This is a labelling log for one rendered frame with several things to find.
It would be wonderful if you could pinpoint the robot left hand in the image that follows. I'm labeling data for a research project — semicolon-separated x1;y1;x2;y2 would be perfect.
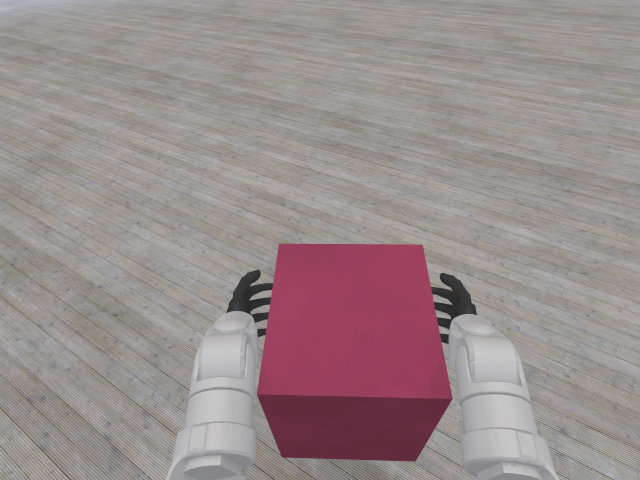
226;270;273;337

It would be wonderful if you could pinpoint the robot right hand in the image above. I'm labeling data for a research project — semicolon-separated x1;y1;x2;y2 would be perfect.
431;273;477;344

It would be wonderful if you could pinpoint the right robot forearm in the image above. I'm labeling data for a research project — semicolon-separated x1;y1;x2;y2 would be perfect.
448;314;559;480

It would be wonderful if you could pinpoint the left robot forearm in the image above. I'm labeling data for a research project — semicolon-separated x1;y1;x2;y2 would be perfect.
166;311;259;480

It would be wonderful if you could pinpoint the carton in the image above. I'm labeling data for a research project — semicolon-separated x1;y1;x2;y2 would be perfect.
257;244;452;461

